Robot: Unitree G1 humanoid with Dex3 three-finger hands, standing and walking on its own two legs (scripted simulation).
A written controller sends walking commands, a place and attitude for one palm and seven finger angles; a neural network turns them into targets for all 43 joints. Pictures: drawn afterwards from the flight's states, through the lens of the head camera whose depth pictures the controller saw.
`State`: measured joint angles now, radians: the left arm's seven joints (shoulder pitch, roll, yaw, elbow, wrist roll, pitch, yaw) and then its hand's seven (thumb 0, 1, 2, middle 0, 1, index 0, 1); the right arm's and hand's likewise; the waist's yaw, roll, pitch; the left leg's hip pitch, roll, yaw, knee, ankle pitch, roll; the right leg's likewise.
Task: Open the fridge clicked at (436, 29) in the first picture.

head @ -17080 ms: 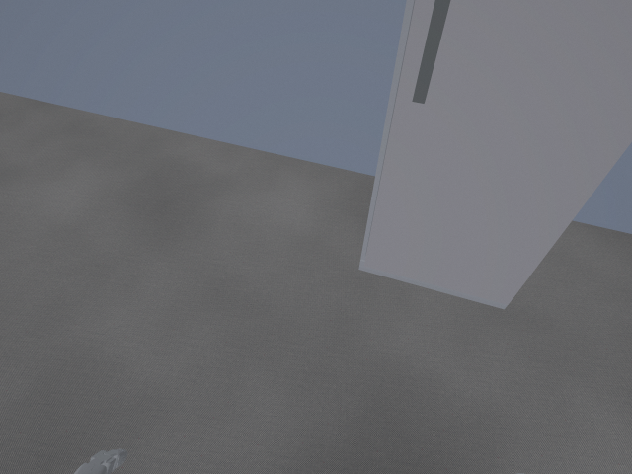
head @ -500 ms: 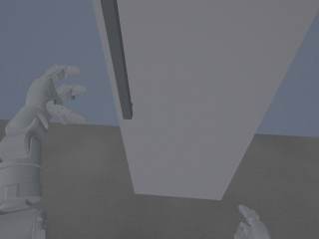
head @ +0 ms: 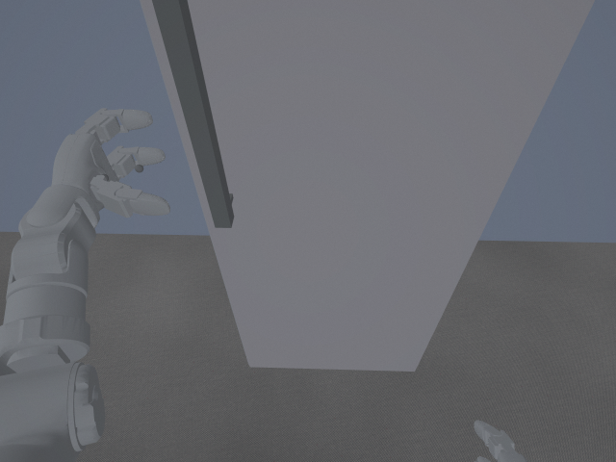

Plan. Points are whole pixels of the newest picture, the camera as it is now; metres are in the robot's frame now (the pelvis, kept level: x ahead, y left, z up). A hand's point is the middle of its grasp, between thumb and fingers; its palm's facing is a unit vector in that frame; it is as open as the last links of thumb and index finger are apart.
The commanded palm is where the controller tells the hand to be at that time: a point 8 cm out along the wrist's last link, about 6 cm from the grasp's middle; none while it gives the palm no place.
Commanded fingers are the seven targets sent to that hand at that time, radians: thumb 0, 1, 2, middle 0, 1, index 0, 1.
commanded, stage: move the hooked fingers beside the handle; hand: left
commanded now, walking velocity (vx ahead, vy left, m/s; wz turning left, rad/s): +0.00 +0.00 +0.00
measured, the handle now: (200, 97) +0.50 +0.16 +0.24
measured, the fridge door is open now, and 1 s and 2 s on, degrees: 0 0 0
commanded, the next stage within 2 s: none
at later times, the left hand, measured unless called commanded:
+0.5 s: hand (154, 150) +0.45 +0.22 +0.19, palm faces +0.05 -1.00 +0.02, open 14.0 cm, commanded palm +0.42 +0.27 +0.20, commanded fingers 0.00 -0.50 0.30 -0.30 -1.20 -0.30 -1.20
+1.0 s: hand (151, 150) +0.44 +0.22 +0.20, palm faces +0.03 -1.00 +0.02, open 14.0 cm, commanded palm +0.42 +0.27 +0.20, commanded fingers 0.00 -0.50 0.30 -0.30 -1.20 -0.30 -1.20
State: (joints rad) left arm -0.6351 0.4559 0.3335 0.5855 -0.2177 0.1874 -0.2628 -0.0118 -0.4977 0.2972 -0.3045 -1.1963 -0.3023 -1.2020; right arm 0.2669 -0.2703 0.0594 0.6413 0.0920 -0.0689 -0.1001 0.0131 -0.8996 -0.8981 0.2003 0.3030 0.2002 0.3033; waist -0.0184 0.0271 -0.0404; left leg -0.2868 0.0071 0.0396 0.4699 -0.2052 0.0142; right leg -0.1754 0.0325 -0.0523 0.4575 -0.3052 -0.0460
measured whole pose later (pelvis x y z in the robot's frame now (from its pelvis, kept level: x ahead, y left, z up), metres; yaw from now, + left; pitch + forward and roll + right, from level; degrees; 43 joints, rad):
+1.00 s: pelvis +0.00 +0.02 +0.00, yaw +0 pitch +3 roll +0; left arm -0.77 0.44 0.31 0.76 -0.20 0.07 -0.24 -0.01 -0.50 0.30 -0.30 -1.20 -0.30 -1.20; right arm 0.30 -0.27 0.05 0.64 0.08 -0.05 -0.09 0.01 -0.90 -0.90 0.20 0.30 0.20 0.30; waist -0.03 0.02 -0.06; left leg -0.34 0.00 0.05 0.50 -0.23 0.03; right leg -0.22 0.02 -0.04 0.47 -0.31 -0.03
